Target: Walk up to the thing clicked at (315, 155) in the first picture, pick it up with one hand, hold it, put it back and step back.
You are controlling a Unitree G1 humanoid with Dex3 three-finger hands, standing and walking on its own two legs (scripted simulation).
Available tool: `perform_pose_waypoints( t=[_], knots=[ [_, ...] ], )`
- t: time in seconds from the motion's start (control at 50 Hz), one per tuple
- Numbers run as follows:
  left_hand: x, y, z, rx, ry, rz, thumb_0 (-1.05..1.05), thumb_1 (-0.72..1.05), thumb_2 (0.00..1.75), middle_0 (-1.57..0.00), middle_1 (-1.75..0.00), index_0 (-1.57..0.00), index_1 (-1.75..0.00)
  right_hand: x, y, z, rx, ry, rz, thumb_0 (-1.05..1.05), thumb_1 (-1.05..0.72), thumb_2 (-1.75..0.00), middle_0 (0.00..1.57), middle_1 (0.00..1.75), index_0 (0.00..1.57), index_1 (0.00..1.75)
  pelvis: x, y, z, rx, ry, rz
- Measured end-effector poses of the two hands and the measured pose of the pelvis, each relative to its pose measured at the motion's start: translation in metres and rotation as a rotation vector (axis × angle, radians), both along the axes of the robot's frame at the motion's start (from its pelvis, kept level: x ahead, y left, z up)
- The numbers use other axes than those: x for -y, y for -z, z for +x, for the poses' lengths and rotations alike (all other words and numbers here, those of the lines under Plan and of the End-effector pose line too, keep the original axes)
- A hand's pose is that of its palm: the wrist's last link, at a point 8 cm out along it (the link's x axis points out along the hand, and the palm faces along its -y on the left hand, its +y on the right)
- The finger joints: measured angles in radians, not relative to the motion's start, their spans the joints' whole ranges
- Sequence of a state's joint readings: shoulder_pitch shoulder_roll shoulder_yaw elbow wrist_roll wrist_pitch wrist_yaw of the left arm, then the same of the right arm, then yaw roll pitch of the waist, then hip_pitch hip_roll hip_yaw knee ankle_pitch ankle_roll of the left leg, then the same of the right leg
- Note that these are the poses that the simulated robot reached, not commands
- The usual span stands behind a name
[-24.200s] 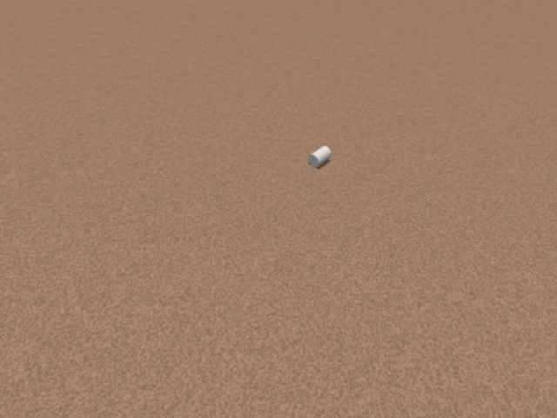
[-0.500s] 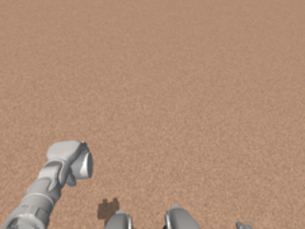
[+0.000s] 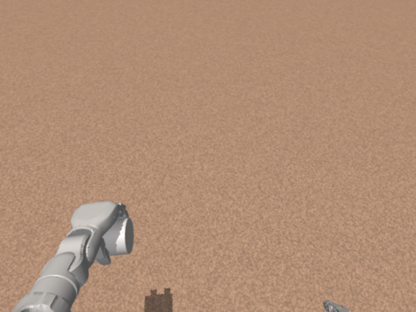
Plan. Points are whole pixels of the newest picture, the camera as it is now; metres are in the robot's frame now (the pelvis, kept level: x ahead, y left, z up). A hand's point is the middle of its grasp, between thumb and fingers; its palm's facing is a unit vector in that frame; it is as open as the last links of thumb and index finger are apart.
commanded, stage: hold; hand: left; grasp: from above
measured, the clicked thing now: (104, 237) +0.32 +0.23 -0.10
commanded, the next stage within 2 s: crouch in 1.82 s
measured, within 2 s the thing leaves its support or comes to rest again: neither
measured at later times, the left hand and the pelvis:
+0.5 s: hand (97, 233) +0.30 +0.22 -0.03, palm faces -0.47 -0.05 -0.88, open 10.4 cm; pelvis +0.00 +0.00 +0.02, yaw -1 degrees
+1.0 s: hand (97, 239) +0.28 +0.21 -0.02, palm faces -0.47 -0.05 -0.88, open 10.4 cm; pelvis -0.01 -0.01 +0.02, yaw -1 degrees
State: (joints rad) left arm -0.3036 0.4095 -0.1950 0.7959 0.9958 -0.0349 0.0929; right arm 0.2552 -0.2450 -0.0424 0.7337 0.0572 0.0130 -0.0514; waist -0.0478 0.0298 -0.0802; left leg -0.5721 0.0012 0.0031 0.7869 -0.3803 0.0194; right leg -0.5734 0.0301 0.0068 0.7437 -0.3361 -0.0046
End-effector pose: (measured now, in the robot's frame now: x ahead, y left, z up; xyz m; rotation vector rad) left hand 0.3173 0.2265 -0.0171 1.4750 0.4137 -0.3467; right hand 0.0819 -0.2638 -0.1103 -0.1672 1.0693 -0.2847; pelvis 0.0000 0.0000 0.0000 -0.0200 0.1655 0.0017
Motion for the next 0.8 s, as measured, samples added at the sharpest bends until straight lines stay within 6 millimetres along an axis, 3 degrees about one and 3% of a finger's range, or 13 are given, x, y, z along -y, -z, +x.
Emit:
perform_pose_waypoints(
  t=[0.28,0.8],
  knots=[
    [-0.001,-0.027,0.002,0.003,0.025,0.011,0.00,-0.01,0.34,-0.77,-0.30,-0.78,-0.31,-0.001,-0.012,0.017,0.043,-0.001,0.015,0.01,-0.89,-0.89,0.20,0.30,0.20,0.30,-0.001,-0.010,0.007,0.043,0.008,0.006],
    [0.008,-0.052,-0.024,0.005,0.044,0.001,0.00,-0.03,0.38,-0.75,-0.36,-0.76,-0.38,-0.004,-0.024,0.028,0.108,-0.030,0.033,0.01,-0.90,-0.90,0.20,0.30,0.20,0.30,0.004,-0.021,-0.005,0.116,0.011,0.017]
  ],
)
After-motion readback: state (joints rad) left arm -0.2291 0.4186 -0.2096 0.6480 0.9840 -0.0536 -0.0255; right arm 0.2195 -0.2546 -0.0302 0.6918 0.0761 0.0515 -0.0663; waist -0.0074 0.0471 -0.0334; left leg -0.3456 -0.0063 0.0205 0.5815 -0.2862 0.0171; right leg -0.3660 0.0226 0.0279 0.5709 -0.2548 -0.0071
